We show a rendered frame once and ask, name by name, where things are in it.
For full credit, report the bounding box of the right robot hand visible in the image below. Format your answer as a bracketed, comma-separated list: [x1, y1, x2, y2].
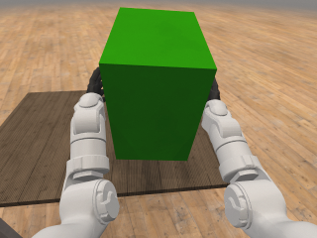
[206, 77, 221, 102]

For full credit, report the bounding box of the left robot upper arm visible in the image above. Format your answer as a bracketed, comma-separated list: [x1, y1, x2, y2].
[32, 178, 120, 238]

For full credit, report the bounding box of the left robot hand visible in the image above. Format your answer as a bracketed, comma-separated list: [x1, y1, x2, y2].
[86, 66, 106, 102]

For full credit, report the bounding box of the right robot upper arm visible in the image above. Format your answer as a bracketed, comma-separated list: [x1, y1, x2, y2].
[224, 179, 317, 238]

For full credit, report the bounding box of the robot right forearm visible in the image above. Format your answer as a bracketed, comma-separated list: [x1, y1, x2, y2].
[201, 99, 287, 212]

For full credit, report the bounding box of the carton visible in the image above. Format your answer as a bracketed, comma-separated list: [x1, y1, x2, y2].
[98, 7, 217, 161]

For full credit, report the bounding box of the robot left forearm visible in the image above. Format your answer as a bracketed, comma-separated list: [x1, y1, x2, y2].
[58, 92, 110, 219]

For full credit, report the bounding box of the table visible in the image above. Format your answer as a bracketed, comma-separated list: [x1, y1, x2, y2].
[0, 90, 230, 238]

